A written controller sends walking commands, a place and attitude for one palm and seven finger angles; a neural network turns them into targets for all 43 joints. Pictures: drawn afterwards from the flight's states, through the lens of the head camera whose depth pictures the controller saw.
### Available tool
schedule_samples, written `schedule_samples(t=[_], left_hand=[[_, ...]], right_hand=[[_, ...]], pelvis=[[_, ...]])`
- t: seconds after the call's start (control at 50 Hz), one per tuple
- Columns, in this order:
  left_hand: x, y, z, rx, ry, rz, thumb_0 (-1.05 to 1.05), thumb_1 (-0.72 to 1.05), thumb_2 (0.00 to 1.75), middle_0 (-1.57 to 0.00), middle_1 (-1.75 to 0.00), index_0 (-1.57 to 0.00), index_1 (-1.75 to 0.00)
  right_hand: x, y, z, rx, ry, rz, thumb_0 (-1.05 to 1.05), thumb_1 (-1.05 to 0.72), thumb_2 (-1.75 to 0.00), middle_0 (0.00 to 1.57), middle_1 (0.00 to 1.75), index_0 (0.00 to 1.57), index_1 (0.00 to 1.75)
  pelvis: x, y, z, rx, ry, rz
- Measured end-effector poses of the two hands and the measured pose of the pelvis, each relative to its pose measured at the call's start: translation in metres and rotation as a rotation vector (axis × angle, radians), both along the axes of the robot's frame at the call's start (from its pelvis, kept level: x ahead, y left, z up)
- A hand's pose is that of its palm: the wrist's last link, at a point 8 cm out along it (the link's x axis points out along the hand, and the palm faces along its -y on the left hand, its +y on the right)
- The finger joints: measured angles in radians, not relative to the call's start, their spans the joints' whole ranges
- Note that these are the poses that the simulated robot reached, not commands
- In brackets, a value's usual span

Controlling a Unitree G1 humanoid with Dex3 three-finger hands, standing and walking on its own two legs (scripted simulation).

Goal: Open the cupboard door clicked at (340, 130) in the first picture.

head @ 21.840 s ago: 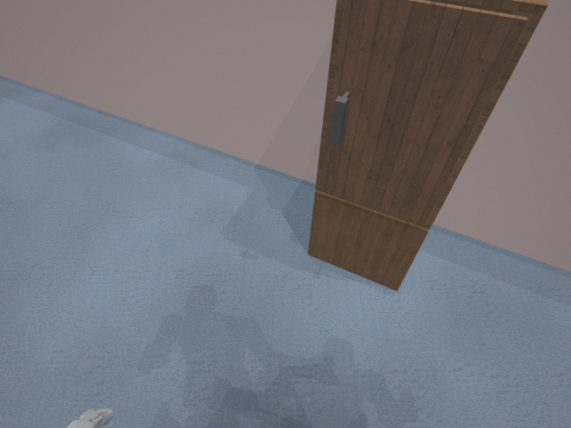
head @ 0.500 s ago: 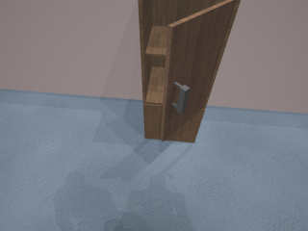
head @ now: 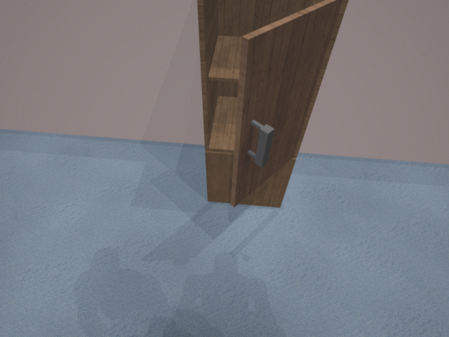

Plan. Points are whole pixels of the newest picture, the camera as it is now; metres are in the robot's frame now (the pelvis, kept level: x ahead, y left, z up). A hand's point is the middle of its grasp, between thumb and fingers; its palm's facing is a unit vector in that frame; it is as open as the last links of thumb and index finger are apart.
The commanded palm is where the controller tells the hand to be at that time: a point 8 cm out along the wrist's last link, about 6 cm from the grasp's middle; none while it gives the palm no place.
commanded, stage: walk to a spot facing it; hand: left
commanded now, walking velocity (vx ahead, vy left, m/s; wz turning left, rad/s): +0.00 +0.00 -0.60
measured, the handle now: (258, 142) +0.60 -0.05 -0.04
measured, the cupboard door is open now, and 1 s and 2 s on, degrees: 50 50 50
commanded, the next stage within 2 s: none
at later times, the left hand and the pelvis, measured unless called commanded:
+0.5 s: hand out of the picture +0.07 +0.16 -0.16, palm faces -0.18 -0.94 -0.27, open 7.4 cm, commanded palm none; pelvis -0.01 -0.03 +0.00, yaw -16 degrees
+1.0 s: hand (170, 304) +0.21 +0.13 -0.17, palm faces -0.53 -0.81 -0.24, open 7.4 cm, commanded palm none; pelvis +0.01 +0.00 -0.01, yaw -35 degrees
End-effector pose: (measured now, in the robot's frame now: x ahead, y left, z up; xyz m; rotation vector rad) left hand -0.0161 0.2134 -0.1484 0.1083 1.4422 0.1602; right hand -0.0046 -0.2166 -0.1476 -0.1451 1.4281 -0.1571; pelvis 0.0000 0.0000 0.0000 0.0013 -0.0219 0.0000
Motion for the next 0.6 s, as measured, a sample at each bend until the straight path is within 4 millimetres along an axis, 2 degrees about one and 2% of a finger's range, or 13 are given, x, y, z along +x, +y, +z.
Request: schedule_samples(t=[0.14,0.22,0.32,0.46,0.6], left_hand=[[0.012,0.012,-0.003,0.02,0.021,-0.049,0.01,0.91,0.9,-0.2,-0.3,-0.2,-0.3],[0.031,0.016,0.0,0.06,0.001,-0.102,0.01,0.91,0.9,-0.2,-0.3,-0.2,-0.3],[0.058,0.011,0.006,0.111,-0.077,-0.161,0.01,0.91,0.9,-0.2,-0.3,-0.2,-0.3],[0.082,-0.004,0.018,0.11,-0.101,-0.232,0.0,0.91,0.9,-0.2,-0.3,-0.2,-0.3],[0.107,-0.009,0.016,0.072,-0.107,-0.314,0.01,0.91,0.9,-0.2,-0.3,-0.2,-0.3]], right_hand=[[-0.001,-0.012,-0.005,-0.024,-0.039,-0.076,0.01,-0.91,-0.9,0.2,0.3,0.2,0.3],[-0.004,-0.027,-0.012,-0.028,-0.075,-0.112,0.01,-0.91,-0.9,0.2,0.3,0.2,0.3],[-0.006,-0.053,-0.022,-0.026,-0.093,-0.151,0.01,-0.91,-0.9,0.2,0.3,0.2,0.3],[0.019,-0.078,0.0,-0.065,-0.187,-0.205,0.01,-0.91,-0.9,0.2,0.3,0.19,0.3],[0.047,-0.081,0.02,-0.106,-0.302,-0.254,0.01,-0.91,-0.9,0.2,0.3,0.19,0.3]], pelvis=[[-0.007,-0.002,-0.007,0.01,0.015,-0.071],[-0.012,-0.01,-0.012,0.029,0.018,-0.132],[-0.016,-0.026,-0.018,0.021,0.018,-0.167],[-0.014,-0.032,-0.005,0.031,0.03,-0.251],[-0.006,-0.024,-0.001,0.032,0.04,-0.338]])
